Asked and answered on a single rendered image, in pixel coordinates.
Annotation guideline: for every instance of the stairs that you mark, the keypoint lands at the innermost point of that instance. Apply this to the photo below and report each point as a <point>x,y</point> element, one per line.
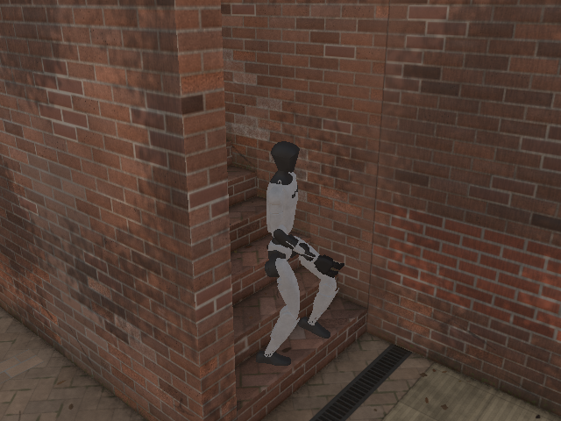
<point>257,302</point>

